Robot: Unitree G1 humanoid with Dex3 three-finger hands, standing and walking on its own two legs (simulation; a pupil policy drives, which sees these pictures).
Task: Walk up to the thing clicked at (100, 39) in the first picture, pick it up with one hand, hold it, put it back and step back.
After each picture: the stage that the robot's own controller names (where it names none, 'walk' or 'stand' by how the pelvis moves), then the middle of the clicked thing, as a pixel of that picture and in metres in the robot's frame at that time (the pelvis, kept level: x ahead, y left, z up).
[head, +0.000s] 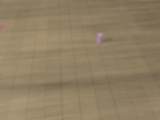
stand; (99, 38) +1.46 -0.18 -0.72
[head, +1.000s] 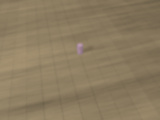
walk; (80, 49) +1.35 +0.15 -0.70
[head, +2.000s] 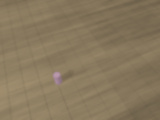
walk; (57, 78) +0.86 +0.32 -0.72
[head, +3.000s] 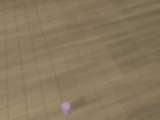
walk; (66, 108) +0.53 +0.21 -0.70
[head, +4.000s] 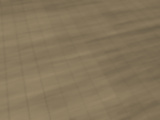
stand; out of the picture +0.39 +0.19 -0.71
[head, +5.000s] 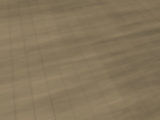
stand; out of the picture +0.37 +0.16 -0.72
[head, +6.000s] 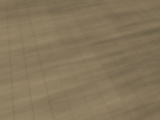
stand; out of the picture +0.38 +0.17 -0.73
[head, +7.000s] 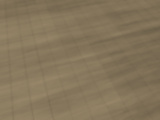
stand; out of the picture +0.36 +0.18 -0.73
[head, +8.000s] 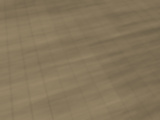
go down; out of the picture +0.36 +0.18 -0.73
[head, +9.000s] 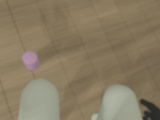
go down; (31, 60) +0.43 +0.23 -0.35
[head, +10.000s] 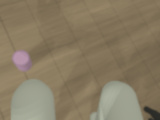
approach; (22, 61) +0.43 +0.25 -0.31
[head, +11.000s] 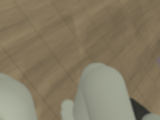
close in; out of the picture +0.40 +0.29 -0.22
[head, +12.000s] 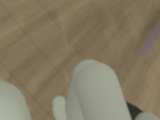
close; out of the picture +0.41 +0.30 -0.22
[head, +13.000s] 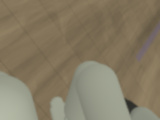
lift; out of the picture +0.38 +0.29 -0.23
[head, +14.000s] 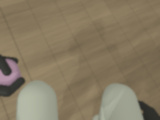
lift; (8, 76) +0.32 +0.25 -0.07
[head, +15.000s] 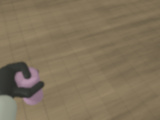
hold; (30, 86) +0.33 +0.18 +0.04
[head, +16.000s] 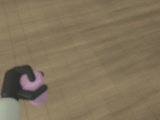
hold; (35, 88) +0.33 +0.17 +0.00
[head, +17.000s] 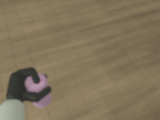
hold; (39, 91) +0.33 +0.16 -0.01
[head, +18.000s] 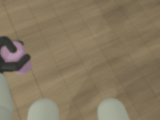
crouch; (17, 58) +0.42 +0.22 -0.08
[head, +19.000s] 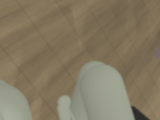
lower; out of the picture +0.40 +0.31 -0.23
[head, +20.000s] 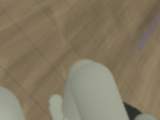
lower; out of the picture +0.41 +0.32 -0.22
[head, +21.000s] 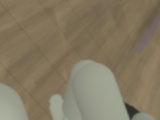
lower; out of the picture +0.41 +0.32 -0.22
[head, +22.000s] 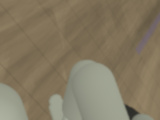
lower; out of the picture +0.41 +0.32 -0.23
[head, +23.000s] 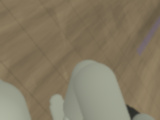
loosen; out of the picture +0.41 +0.31 -0.23
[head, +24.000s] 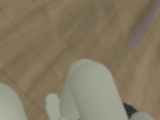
withdraw; out of the picture +0.40 +0.31 -0.23
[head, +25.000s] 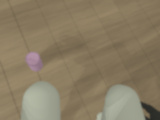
walk; (34, 62) +0.45 +0.24 -0.35
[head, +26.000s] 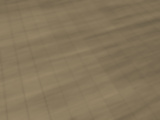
stand; out of the picture +0.38 +0.18 -0.66
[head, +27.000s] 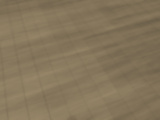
stand; out of the picture +0.40 +0.20 -0.67
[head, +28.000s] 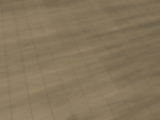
stand; out of the picture +0.39 +0.19 -0.70
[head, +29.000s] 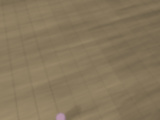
walk; (61, 119) +0.42 +0.18 -0.71
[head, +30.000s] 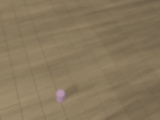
walk; (60, 96) +0.55 +0.14 -0.71
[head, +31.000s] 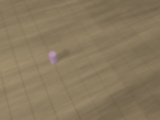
walk; (53, 57) +0.87 +0.30 -0.68
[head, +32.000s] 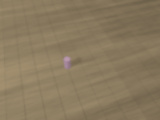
stand; (67, 62) +1.04 +0.21 -0.71
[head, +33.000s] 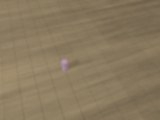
stand; (64, 65) +1.04 +0.20 -0.73
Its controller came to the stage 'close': yes
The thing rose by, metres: 0.70
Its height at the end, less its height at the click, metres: +0.00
